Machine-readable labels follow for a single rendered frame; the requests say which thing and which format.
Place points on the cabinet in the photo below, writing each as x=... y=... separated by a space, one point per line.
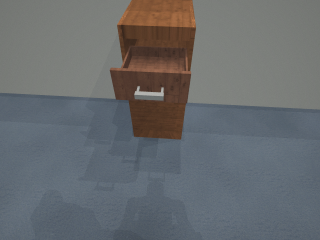
x=158 y=23

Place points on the handle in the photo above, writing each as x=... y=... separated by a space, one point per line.
x=144 y=95

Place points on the drawer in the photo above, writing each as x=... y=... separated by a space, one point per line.
x=153 y=68

